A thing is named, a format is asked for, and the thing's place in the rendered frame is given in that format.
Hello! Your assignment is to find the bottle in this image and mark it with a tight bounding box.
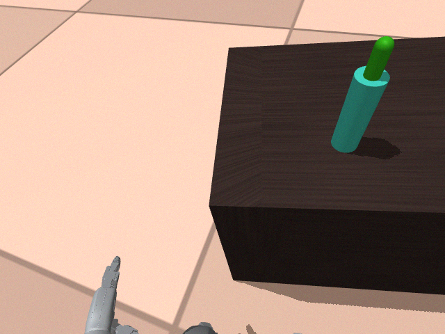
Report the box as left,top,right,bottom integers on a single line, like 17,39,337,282
331,36,394,153

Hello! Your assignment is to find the left robot hand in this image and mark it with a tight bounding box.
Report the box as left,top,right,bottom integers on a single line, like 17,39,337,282
84,256,139,334

